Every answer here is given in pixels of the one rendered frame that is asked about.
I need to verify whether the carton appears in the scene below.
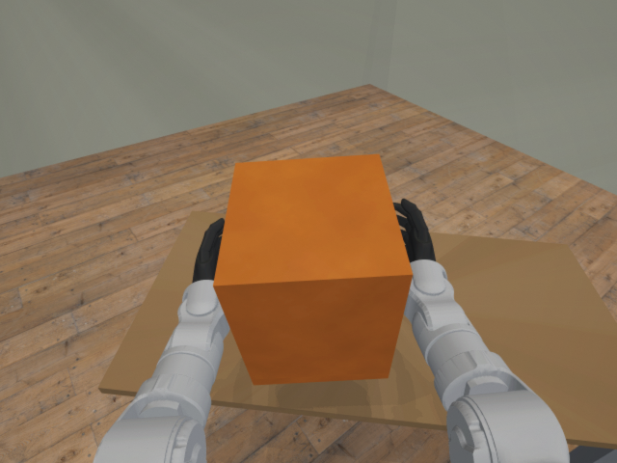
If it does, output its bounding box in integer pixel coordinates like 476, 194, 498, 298
213, 154, 413, 385

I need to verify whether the right robot forearm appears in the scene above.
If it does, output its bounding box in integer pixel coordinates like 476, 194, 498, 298
404, 259, 570, 463

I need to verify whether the right robot hand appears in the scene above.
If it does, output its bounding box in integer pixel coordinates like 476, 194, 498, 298
393, 199, 436, 262

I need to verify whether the table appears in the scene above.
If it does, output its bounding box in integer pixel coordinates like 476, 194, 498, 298
98, 211, 617, 463

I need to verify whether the right robot upper arm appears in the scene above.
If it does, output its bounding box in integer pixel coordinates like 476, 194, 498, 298
446, 390, 569, 463

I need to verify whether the left robot forearm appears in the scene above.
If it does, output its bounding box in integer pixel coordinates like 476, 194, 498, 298
93, 280, 230, 463

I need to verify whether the left robot upper arm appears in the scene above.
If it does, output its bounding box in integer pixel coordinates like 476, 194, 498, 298
95, 415, 207, 463

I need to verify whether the left robot hand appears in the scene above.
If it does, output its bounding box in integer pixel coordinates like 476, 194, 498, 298
193, 218, 225, 283

